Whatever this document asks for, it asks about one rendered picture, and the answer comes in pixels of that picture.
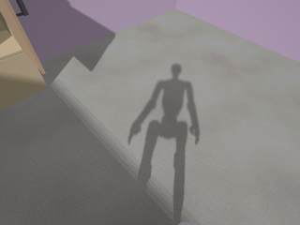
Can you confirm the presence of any handle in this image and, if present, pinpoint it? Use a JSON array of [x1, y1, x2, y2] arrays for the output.
[[16, 0, 29, 17]]

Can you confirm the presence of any cupboard door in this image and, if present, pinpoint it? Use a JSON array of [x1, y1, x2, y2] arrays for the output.
[[0, 0, 46, 74]]

